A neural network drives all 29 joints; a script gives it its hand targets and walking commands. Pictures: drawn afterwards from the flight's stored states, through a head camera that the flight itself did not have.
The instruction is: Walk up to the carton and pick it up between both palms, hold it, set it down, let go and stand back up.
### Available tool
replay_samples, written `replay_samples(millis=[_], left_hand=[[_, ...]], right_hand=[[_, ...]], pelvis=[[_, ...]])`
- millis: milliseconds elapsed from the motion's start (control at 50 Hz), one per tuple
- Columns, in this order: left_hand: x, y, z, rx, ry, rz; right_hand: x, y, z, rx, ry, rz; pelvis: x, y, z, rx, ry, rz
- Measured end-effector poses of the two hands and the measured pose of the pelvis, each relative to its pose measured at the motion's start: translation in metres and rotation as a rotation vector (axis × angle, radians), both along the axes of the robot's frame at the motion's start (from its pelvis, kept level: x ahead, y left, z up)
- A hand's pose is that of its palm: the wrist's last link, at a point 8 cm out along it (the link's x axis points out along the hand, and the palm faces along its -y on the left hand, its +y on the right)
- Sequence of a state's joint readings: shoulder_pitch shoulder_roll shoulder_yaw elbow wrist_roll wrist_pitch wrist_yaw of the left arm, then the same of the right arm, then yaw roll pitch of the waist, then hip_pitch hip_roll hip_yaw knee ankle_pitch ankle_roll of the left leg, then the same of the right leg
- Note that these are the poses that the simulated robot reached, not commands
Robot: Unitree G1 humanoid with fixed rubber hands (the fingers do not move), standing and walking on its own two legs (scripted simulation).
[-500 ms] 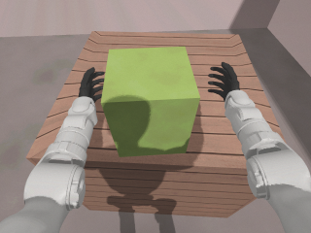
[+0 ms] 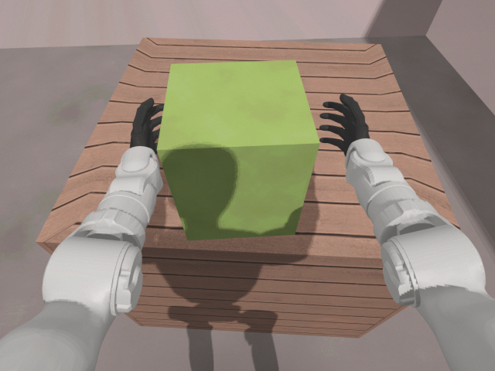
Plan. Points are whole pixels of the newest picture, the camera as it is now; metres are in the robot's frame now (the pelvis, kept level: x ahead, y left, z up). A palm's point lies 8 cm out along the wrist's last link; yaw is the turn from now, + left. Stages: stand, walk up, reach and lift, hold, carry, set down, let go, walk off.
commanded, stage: reach and lift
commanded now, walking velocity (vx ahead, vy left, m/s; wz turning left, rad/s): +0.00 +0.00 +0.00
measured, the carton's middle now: (238, 156) +0.48 +0.06 +0.07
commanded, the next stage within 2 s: none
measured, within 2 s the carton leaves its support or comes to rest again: leaves its support in 1.88 s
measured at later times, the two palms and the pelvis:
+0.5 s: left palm (146, 146) +0.44 +0.21 +0.12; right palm (332, 137) +0.48 -0.09 +0.13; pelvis +0.01 +0.01 +0.01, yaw +1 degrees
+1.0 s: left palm (149, 146) +0.44 +0.20 +0.12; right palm (333, 143) +0.47 -0.10 +0.12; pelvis +0.03 +0.01 +0.02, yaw +2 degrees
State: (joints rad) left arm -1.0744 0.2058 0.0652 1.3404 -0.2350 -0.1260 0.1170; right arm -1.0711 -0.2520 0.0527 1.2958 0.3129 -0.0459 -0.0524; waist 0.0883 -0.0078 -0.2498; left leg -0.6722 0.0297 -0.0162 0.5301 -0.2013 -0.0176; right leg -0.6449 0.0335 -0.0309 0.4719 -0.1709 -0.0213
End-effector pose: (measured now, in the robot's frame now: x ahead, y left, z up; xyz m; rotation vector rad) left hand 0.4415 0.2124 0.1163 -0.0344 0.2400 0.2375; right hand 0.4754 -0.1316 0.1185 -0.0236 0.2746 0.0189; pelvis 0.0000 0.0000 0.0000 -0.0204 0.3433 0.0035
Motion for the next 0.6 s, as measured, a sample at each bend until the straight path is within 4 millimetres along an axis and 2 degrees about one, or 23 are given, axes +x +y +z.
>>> replay_samples(millis=[300, 600], left_hand=[[-0.001, -0.005, 0.004, 0.007, -0.011, 0.003], [0.003, -0.006, 0.008, 0.031, 0.001, 0.005]], right_hand=[[0.002, 0.036, 0.007, 0.018, -0.013, 0.014], [0.004, 0.037, 0.006, 0.028, -0.001, -0.025]], pelvis=[[0.005, 0.002, 0.007, -0.004, -0.038, 0.023], [0.010, 0.011, 0.012, -0.007, -0.075, 0.013]])
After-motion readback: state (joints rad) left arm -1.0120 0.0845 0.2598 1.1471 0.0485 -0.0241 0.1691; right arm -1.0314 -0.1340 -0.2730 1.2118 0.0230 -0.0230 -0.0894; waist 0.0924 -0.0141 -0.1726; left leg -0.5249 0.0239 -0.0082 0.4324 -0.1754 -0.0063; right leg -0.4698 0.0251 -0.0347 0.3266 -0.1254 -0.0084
